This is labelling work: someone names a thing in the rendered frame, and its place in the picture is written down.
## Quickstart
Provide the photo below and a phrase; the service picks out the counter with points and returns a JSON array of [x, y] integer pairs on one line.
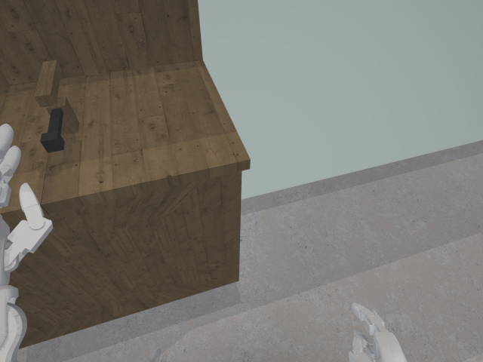
[[145, 198]]

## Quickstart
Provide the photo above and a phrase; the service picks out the robot left hand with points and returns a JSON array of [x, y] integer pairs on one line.
[[28, 235]]

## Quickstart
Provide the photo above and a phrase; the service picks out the tap lever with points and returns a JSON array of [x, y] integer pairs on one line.
[[52, 140]]

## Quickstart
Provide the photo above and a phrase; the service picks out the robot right hand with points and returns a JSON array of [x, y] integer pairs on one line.
[[383, 347]]

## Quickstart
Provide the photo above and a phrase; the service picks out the robot left forearm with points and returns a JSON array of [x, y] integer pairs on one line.
[[13, 324]]

